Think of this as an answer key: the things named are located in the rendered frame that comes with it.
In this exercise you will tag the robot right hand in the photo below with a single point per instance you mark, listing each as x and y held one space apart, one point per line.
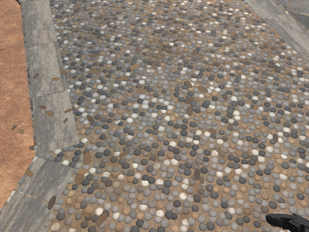
293 223

